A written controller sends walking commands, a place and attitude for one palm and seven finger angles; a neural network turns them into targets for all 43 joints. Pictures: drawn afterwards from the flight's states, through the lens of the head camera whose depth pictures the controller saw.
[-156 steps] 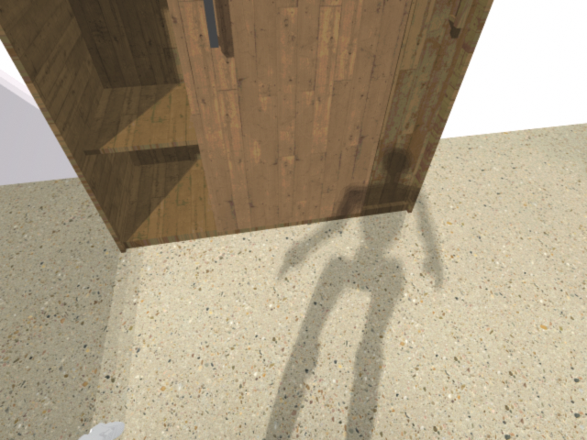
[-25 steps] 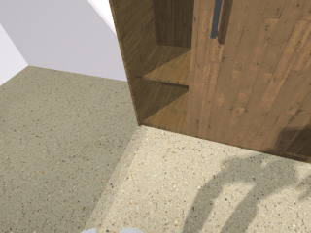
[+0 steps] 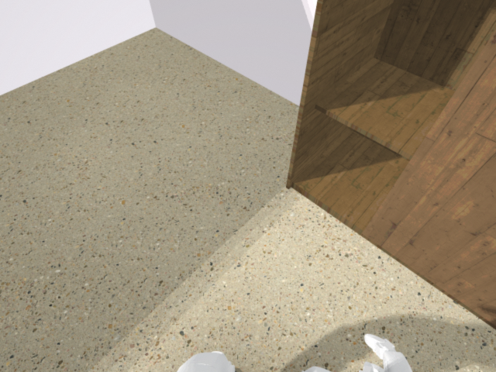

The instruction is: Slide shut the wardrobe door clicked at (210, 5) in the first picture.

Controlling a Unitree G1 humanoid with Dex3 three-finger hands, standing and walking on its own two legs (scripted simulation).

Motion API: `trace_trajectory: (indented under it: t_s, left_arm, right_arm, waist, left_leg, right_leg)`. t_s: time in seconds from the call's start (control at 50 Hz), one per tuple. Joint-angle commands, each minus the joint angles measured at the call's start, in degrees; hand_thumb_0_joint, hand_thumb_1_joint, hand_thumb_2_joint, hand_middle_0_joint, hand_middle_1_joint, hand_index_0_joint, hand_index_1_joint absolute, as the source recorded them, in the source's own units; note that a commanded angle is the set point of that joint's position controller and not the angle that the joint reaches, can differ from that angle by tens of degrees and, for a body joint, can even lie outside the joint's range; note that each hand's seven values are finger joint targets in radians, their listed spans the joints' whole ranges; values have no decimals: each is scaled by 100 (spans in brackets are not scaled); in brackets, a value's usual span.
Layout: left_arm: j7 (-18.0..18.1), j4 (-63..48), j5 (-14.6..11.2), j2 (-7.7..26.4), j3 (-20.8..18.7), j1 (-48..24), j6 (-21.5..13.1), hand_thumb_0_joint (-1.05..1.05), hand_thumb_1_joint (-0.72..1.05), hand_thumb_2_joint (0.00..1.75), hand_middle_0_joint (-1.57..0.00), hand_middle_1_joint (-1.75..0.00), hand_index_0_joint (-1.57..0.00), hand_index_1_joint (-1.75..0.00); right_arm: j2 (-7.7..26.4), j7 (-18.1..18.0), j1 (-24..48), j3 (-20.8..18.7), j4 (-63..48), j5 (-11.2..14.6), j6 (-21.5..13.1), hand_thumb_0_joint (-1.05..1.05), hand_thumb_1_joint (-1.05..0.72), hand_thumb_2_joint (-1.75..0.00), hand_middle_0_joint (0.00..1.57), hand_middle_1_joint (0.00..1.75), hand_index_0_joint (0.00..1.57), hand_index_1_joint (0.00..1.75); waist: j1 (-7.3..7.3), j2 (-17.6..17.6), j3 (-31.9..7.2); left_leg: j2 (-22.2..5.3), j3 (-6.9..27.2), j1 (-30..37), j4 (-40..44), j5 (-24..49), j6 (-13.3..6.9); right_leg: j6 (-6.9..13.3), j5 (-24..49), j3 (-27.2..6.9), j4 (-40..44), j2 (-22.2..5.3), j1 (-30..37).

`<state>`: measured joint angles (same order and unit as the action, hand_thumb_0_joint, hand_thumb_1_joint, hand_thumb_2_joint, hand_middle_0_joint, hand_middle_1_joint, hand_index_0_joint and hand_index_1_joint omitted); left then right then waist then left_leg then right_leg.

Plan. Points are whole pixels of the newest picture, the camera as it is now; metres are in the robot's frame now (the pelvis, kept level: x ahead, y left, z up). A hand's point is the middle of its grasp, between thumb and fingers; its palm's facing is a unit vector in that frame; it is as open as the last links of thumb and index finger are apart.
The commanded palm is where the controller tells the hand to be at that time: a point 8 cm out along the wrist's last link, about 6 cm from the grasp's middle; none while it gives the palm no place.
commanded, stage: walk to a spot facing it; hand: right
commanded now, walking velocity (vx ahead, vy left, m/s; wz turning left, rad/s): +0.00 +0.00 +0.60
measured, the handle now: out of the picture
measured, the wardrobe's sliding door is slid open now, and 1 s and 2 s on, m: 0.40 0.40 0.40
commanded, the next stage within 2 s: turn to face it in 1.50 s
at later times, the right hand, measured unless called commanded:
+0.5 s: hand out of the picture +0.14 -0.27 -0.15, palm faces -0.20 +0.96 -0.21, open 7.4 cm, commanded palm none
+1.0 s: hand (338, 339) +0.21 -0.13 -0.13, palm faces -0.55 +0.80 -0.25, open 7.4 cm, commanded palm none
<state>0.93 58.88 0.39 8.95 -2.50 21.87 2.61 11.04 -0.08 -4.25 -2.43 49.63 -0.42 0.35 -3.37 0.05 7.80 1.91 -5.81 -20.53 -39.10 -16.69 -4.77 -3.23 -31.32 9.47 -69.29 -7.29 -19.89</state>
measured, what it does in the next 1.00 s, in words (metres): steps on the spot, turning left: right foot, then left foot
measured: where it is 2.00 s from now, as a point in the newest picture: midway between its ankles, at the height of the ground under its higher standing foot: outside the picture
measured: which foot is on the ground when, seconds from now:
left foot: down 0.00-0.30, up 0.32-0.70, down 0.72-1.00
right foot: up 0.00-0.26, down 0.28-0.72, up 0.74-1.00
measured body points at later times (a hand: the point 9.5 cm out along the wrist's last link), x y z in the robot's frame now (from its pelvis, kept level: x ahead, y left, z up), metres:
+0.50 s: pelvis +0.03 -0.07 +0.03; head +0.06 -0.09 +0.47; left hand +0.07 +0.20 -0.09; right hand +0.15 -0.32 -0.13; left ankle -0.04 +0.06 -0.62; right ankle +0.07 -0.17 -0.72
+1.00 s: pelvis +0.01 -0.03 +0.02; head +0.03 +0.00 +0.47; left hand -0.10 +0.22 -0.12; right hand +0.23 -0.18 -0.11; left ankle -0.04 +0.05 -0.72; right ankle +0.10 -0.15 -0.66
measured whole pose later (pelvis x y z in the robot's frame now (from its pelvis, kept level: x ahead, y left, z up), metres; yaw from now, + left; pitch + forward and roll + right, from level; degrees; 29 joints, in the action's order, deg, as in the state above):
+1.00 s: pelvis +0.01 -0.03 +0.02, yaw +36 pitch +0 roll -1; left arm -0.1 53.2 1.6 14.2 -3.9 12.4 3.7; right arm 11.8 0.3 -10.7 -3.0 51.3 -0.8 1.4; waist -0.8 -1.1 3.0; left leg 2.8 1.6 -14.1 -28.3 -14.4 -3.0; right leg -5.6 -22.4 3.0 -56.2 -5.9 -26.7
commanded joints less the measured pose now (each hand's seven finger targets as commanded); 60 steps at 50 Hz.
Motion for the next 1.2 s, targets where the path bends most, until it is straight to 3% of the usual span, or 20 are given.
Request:
trace_trajectory:
  t_s: [0.0, 0.1, 0.18, 0.22, 0.24, 0.28, 0.32, 0.38, 0.56, 0.66, 0.68, 0.7, 0.72, 0.76, 0.82, 1.02, 1.12, 1.14, 1.16, 1.18]
  left_arm:
    - [72, -775, 76, 620, -153, -402, -59, 0, 90, 90, -20, -30, -20, -30]
    - [22, -866, 77, 585, -146, -385, -72, 0, 90, 90, -20, -30, -20, -30]
    - [53, -1134, 26, 647, -142, -850, -205, 0, 90, 90, -20, -30, -20, -30]
    - [95, -1123, -5, 729, -152, -653, -257, 0, 90, 90, -20, -30, -20, -30]
    - [123, -1083, -11, 877, -182, -430, -309, 0, 90, 90, -20, -30, -20, -30]
    - [91, -1278, 85, 1757, -328, -560, -307, 0, 90, 90, -20, -30, -20, -30]
    - [126, -1366, 119, 1349, -212, -1058, -324, 0, 90, 90, -20, -30, -20, -30]
    - [114, -1455, 103, 1127, -152, -1404, -356, 0, 90, 90, -20, -30, -20, -30]
    - [37, -1033, 114, 1349, -358, -671, -284, 0, 90, 90, -20, -30, -20, -30]
    - [-34, -942, 99, 1475, -448, -737, -241, 0, 90, 90, -20, -30, -20, -30]
    - [-53, -970, 68, 1341, -419, -664, -231, 0, 90, 90, -20, -30, -20, -30]
    - [-84, -1202, 48, 853, -279, -732, -202, 0, 90, 90, -20, -30, -20, -30]
    - [-30, -1399, 61, 837, -224, -1090, -129, 0, 90, 90, -20, -30, -20, -30]
    - [52, -1336, 55, 936, -232, -1337, -96, 0, 90, 90, -20, -30, -20, -30]
    - [8, -1032, 100, 922, -231, -1032, -55, 0, 90, 90, -20, -30, -20, -30]
    - [-127, -1317, 106, 981, -219, -1506, -231, 0, 90, 90, -20, -30, -20, -30]
    - [-30, -1153, 53, 923, -176, -673, -407, 0, 90, 90, -20, -30, -20, -30]
    - [43, -1015, 58, 1200, -217, -201, -457, 0, 90, 90, -20, -30, -20, -30]
    - [54, -973, 129, 1820, -359, 178, -447, 0, 90, 90, -20, -30, -20, -30]
    - [52, -1042, 135, 2012, -350, 208, -433, 0, 90, 90, -20, -30, -20, -30]
  right_arm:
    - [1107, -181, -265, -345, -279, -49, 19, 0, -90, -90, 20, 30, 20, 30]
    - [1174, -70, -254, -386, -316, -116, 61, 0, -90, -90, 20, 30, 20, 30]
    - [1241, -21, -561, -461, -345, -116, 108, 0, -90, -90, 20, 30, 20, 30]
    - [1227, -26, -481, -474, -376, -77, 140, 0, -90, -90, 20, 30, 20, 30]
    - [1096, -25, -415, -449, -438, -40, 160, 0, -90, -90, 20, 30, 20, 30]
    - [624, 56, -721, -368, -622, -31, 187, 0, -90, -90, 20, 30, 20, 30]
    - [925, 108, -607, -497, -399, -126, 222, 0, -90, -90, 20, 30, 20, 30]
    - [729, 197, -991, -472, -228, -96, 259, 0, -90, -90, 20, 30, 20, 30]
    - [502, 215, -463, -348, -340, -69, 280, 0, -90, -90, 20, 30, 20, 30]
    - [581, 153, -872, -341, -223, -66, 129, 0, -90, -90, 20, 30, 20, 30]
    - [855, 113, -1175, -392, -143, -81, 64, 0, -90, -90, 20, 30, 20, 30]
    - [1573, 26, -1430, -507, -69, -136, -24, 0, -90, -90, 20, 30, 20, 30]
    - [1801, -36, -1710, -542, -2, -36, 19, 0, -90, -90, 20, 30, 20, 30]
    - [1476, -120, -1261, -541, -33, -36, 50, 0, -90, -90, 20, 30, 20, 30]
    - [1169, -82, -677, -398, -217, -30, 25, 0, -90, -90, 20, 30, 20, 30]
    - [1391, 25, -980, -427, -83, -80, -66, 0, -90, -90, 20, 30, 20, 30]
    - [1327, 57, -644, -434, -149, -43, -30, 0, -90, -90, 20, 30, 20, 30]
    - [1017, 81, -583, -366, -242, -22, -15, 0, -90, -90, 20, 30, 20, 30]
    - [589, 154, -654, -291, -352, 14, -8, 0, -90, -90, 20, 30, 20, 30]
    - [726, 183, -461, -346, -519, -44, -34, 0, -90, -90, 20, 30, 20, 30]
  waist:
    - [161, 303, -733]
    - [124, 766, -835]
    - [354, 1019, -1082]
    - [211, 1068, -1296]
    - [72, 734, -1416]
    - [184, -2014, -1168]
    - [281, -1121, -647]
    - [465, -924, -761]
    - [67, -1093, -786]
    - [306, -1072, -1170]
    - [486, -446, -1343]
    - [659, 1609, -1319]
    - [835, 1558, -1375]
    - [686, 1474, -1199]
    - [350, 789, -1084]
    - [607, 775, -645]
    - [177, 767, -773]
    - [-31, 64, -900]
    - [-200, -1739, -1006]
    - [-202, -1849, -659]
  left_leg:
    - [-1658, 1868, 335, 1933, 2780, -697]
    - [-1097, 1911, -212, 1981, 1125, -509]
    - [-1073, 2389, 300, 1586, 1829, -483]
    - [-976, 2468, 351, 1220, 2130, -258]
    - [-769, 2295, -57, 844, 1834, 0]
    - [210, 804, -1648, -1575, -1795, 658]
    - [-118, 1055, -1385, -2941, -1229, 732]
    - [-281, 767, -1347, -3364, -504, 849]
    - [-495, 128, -738, -1172, -866, 863]
    - [-273, -126, 596, 792, 61, 611]
    - [-563, 262, 1494, 1589, 853, 450]
    - [-2063, 2362, 2470, 2012, 2639, -128]
    - [-2610, 2733, 2116, 1817, 3996, -618]
    - [-2053, 2551, 1881, 1721, 3484, -664]
    - [-1510, 1793, 1393, 1793, 2815, -452]
    - [-1410, 2895, 1000, 2550, -764, -641]
    - [-883, 2777, 2, 1765, -497, -299]
    - [-431, 2422, -900, 1029, -821, -35]
    - [368, 1452, -2006, -626, -1606, 303]
    - [19, 881, -2249, -1732, -1702, 463]
  right_leg:
    - [-182, 527, -770, 4, -157, -812]
    - [-148, 929, -569, 1385, 183, -281]
    - [-94, 806, -516, 2593, 491, -21]
    - [-61, 1282, -529, 3642, 553, 563]
    - [13, 1719, -658, 4454, 343, 1322]
    - [960, 2253, -2962, 5519, -2087, 1688]
    - [1044, 2052, -2388, 5540, -1677, 598]
    - [835, 2700, -1027, 5265, -1084, 861]
    - [1044, 3321, -349, 5020, -1435, 1431]
    - [617, 3731, 184, 3866, -1407, 1163]
    - [275, 3193, 388, 2982, -1189, 588]
    - [-117, 194, 574, 1698, -380, -1199]
    - [-145, -602, -286, 732, -72, -1557]
    - [-112, 11, -879, 224, -109, -1781]
    - [-251, 878, -732, 489, -79, -1283]
    - [-136, 783, -695, 2171, 300, -887]
    - [17, 1384, -520, 4249, 611, 1169]
    - [128, 1053, -977, 4861, 125, 2275]
    - [513, -338, -2826, 5606, -1438, 2868]
    - [976, -1254, -3674, 6204, -2354, 2082]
